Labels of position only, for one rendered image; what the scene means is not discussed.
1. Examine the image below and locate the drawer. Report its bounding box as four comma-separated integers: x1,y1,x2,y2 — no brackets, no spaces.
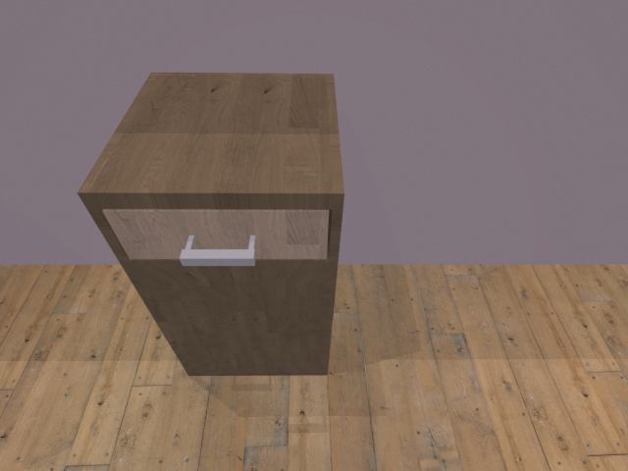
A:
102,209,329,259

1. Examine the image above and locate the handle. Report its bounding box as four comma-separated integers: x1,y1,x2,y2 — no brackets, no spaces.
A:
180,235,256,266

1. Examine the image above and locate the cabinet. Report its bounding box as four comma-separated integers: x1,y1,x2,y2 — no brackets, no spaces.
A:
78,73,344,376

